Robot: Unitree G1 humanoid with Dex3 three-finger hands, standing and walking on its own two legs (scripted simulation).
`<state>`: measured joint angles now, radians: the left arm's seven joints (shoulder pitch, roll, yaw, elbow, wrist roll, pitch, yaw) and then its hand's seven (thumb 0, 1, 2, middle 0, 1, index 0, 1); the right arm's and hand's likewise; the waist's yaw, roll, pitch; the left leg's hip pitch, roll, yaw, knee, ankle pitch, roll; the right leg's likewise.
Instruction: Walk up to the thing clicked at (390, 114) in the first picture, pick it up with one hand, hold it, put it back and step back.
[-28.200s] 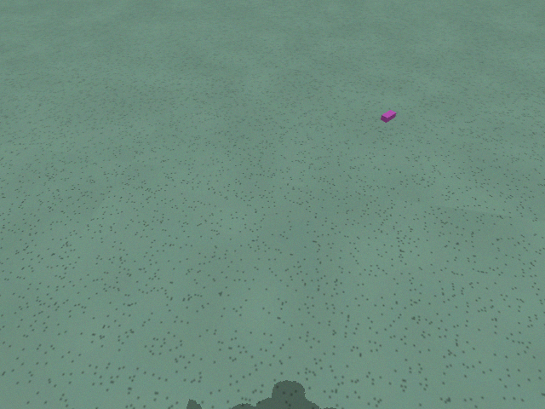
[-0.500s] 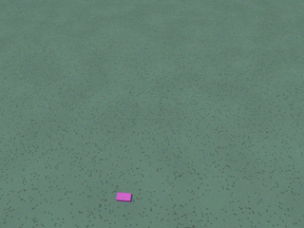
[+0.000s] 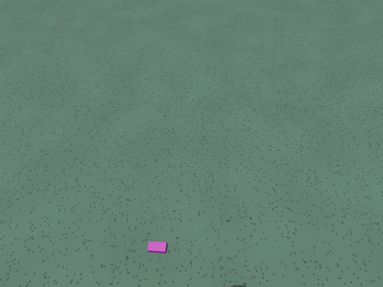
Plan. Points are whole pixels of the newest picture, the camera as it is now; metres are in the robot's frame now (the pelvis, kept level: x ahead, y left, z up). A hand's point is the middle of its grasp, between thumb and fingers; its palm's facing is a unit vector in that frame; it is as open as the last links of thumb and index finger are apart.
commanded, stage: rise first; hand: left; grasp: from above
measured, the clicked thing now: (157, 247) +0.41 +0.21 -0.77
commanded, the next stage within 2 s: none
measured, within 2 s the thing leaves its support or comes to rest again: neither
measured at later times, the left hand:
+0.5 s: hand out of the picture +0.13 +0.26 -0.20, palm faces -0.08 -0.91 -0.40, open 12.3 cm
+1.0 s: hand out of the picture +0.12 +0.27 -0.26, palm faces -0.23 -0.83 -0.50, open 13.4 cm
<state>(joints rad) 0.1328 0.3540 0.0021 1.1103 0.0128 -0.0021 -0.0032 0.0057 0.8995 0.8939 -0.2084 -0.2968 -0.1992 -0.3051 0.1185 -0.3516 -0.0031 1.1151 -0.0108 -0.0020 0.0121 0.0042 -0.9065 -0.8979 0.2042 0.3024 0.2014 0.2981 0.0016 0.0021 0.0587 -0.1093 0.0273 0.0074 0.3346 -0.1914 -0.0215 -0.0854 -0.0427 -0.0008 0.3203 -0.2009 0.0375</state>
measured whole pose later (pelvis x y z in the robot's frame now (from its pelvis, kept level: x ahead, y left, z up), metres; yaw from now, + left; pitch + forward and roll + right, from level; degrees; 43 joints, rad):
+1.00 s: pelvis -0.03 +0.00 -0.13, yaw +0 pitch +22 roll -2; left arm 0.23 0.35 0.14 0.45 0.31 0.19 -0.02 0.00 -0.43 0.84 -0.28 -0.88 -0.25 -0.90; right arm 0.16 -0.23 -0.03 0.53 -0.01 -0.15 0.00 0.01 -0.94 -0.91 0.20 0.30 0.20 0.30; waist -0.03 0.01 -0.14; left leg -1.11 0.04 -0.06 1.30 -0.57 -0.03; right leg -1.06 -0.02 -0.02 1.26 -0.58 0.03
